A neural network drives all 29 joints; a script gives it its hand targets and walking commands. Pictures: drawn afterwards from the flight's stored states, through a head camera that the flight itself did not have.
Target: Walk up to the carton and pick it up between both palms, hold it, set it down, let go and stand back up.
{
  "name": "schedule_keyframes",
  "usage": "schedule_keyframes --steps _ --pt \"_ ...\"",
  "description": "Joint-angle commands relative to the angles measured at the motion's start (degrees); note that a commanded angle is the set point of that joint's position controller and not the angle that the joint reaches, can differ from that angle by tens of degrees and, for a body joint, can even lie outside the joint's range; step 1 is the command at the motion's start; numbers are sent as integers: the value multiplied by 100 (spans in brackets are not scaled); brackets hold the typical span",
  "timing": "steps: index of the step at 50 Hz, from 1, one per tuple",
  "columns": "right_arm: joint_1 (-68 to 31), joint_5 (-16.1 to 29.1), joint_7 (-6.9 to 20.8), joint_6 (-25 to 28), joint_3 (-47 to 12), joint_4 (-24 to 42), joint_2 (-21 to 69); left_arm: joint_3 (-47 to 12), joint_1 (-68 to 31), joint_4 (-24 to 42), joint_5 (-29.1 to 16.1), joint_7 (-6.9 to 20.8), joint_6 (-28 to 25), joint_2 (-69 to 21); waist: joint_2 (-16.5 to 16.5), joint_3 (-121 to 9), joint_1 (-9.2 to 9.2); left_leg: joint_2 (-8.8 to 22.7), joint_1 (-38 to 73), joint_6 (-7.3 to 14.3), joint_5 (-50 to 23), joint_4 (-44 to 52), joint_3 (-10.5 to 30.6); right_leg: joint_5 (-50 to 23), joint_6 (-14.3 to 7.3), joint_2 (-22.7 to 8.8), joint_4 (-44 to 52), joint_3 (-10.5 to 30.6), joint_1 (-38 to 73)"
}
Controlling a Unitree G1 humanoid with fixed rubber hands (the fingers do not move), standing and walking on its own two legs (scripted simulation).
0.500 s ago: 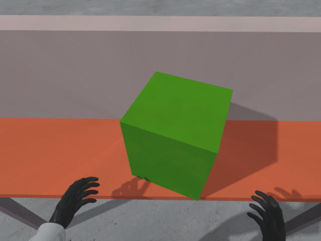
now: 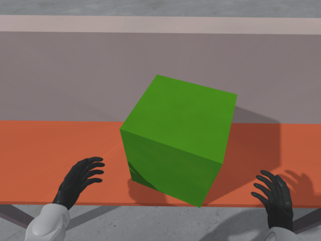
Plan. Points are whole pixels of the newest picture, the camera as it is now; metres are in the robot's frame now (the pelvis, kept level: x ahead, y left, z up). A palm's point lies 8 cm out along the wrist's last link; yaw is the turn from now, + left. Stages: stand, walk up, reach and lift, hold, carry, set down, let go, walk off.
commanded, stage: reach and lift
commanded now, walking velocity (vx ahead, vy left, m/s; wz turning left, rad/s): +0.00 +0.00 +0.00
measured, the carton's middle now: (178, 142) +0.35 -0.01 +0.04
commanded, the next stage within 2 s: none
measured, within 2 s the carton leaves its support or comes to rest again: neither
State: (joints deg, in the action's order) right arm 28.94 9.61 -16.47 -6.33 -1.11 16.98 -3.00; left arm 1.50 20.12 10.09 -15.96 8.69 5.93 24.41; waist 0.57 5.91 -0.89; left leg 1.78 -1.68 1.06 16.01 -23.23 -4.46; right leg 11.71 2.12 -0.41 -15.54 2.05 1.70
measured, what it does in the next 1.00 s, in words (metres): stands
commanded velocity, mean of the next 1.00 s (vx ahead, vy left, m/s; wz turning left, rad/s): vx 0.00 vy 0.00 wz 0.00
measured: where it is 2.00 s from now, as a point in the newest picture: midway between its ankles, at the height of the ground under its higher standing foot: outside the picture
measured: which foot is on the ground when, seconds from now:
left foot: down 0.00-1.00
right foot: down 0.00-1.00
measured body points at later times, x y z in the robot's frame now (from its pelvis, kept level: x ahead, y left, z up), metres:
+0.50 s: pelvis -0.01 -0.01 +0.00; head -0.01 +0.01 +0.45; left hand +0.29 +0.21 +0.10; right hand +0.22 -0.23 +0.09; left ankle -0.03 +0.10 -0.75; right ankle -0.03 -0.15 -0.75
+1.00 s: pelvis -0.02 -0.01 +0.00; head -0.02 +0.01 +0.45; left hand +0.36 +0.19 +0.14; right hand +0.27 -0.24 +0.13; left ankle -0.03 +0.10 -0.75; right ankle -0.03 -0.15 -0.75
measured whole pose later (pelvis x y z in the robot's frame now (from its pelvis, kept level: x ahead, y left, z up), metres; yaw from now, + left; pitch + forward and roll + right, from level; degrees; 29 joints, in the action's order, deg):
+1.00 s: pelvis -0.02 -0.01 +0.00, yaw -1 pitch -3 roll -1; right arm -11.0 19.4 -18.7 -28.8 2.6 6.5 -10.2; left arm 5.5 -22.9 -8.5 -15.4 9.6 31.6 26.9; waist 2.3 2.7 5.6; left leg 1.7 -5.5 0.5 11.5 -19.8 -4.3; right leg 9.0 1.6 -0.1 -16.0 2.9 -4.3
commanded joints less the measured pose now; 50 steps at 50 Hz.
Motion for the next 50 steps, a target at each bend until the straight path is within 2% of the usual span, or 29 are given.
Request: schedule_keyframes --steps 1,2,4,8,10,11,14,15,16,17,18,20,21,22,25,31,50 --pt "13 39 -18 -155 203 982 -445 442 -410 973 16 -3 97 657 -599 -371 118 145 435 -405 -2281 311 381 -1741 -485 18 147 52 -466" --pt "-130 56 -20 -265 170 1079 -456 441 -522 899 -18 25 200 648 -464 -345 130 133 397 -359 -2103 355 361 -1646 -472 7 168 72 -486" --pt "-235 112 -27 -473 199 1185 -489 482 -766 961 -22 21 351 652 -503 -376 120 114 398 -340 -1944 411 344 -1686 -438 -32 139 103 -541" --pt "-482 217 -18 -708 185 1428 -661 666 -1069 947 19 33 667 664 -364 -570 64 83 490 -321 -2177 401 279 -2068 -390 -18 109 109 -459" --pt "-641 221 -40 -861 243 1466 -684 622 -1278 829 -11 85 784 623 -339 -563 159 72 414 -297 -2068 423 294 -2096 -385 -25 109 135 -400" --pt "-839 247 -53 -959 309 1409 -741 592 -1527 732 -50 110 863 655 -321 -530 217 62 410 -275 -1839 477 280 -1876 -386 -33 150 142 -480" --pt "-1065 350 -105 -1109 177 1557 -715 691 -1903 811 -35 134 1018 732 -329 -825 141 33 408 -218 -1813 479 216 -2059 -336 -79 91 176 -436" --pt "-1177 359 -120 -1166 234 1577 -737 706 -2039 805 -65 122 1057 787 -262 -790 174 47 363 -203 -1747 500 228 -2059 -323 -85 71 181 -418" --pt "-1269 382 -115 -1201 233 1540 -773 727 -2178 791 -22 96 1098 779 -381 -828 153 42 393 -215 -1795 488 210 -2148 -323 -79 29 178 -464" --pt "-1421 389 -120 -1300 296 1295 -788 750 -2296 534 52 111 1186 767 -378 -652 217 22 363 -220 -1680 516 207 -2035 -329 -79 78 186 -449" --pt "-1716 416 -133 -1395 290 1206 -832 793 -2578 367 59 132 1273 828 -376 -660 192 39 323 -201 -1552 572 190 -1871 -341 -73 101 189 -487" --pt "-1853 471 -171 -1477 247 1391 -811 731 -2707 442 -39 147 1388 792 -227 -916 225 39 327 -129 -1334 615 151 -1764 -294 -82 73 197 -466" --pt "-1555 473 -150 -1485 427 1356 -908 841 -2558 872 117 73 1412 723 -413 -958 153 107 333 -191 -1873 568 322 -1808 -446 70 51 164 -421" --pt "-1865 518 -141 -1525 471 1294 -933 770 -2776 572 115 85 1538 737 -389 -950 249 77 397 -242 -2047 456 307 -1881 -470 44 113 165 -425" --pt "-2227 587 -162 -1679 479 1245 -995 769 -3189 424 77 137 1733 752 -294 -955 316 50 430 -189 -1789 512 290 -1873 -388 38 126 154 -506" --pt "-3000 691 -158 -1870 536 1000 -1046 770 -4003 160 36 104 1942 904 -316 -1167 387 45 262 -131 -1476 600 271 -1731 -373 53 70 135 -471" --pt "-5466 996 -220 -2084 589 -402 -1258 727 -6310 -1192 53 79 2425 1251 -280 -1970 733 -87 155 -78 -1494 541 217 -2277 -222 174 -113 6 -287"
